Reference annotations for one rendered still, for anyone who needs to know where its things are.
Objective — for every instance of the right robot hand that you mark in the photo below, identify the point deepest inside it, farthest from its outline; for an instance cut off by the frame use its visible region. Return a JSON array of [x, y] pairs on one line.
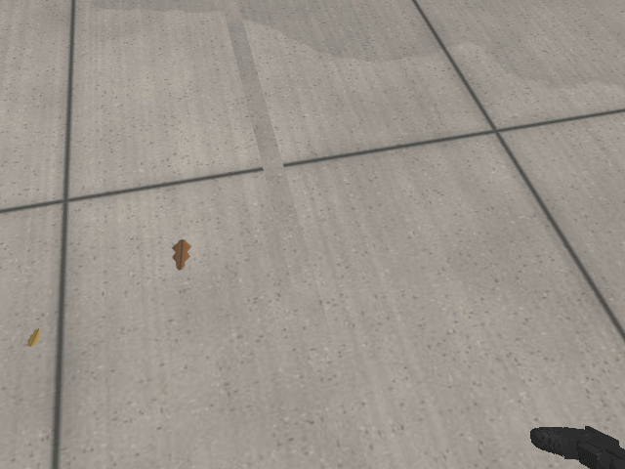
[[591, 447]]

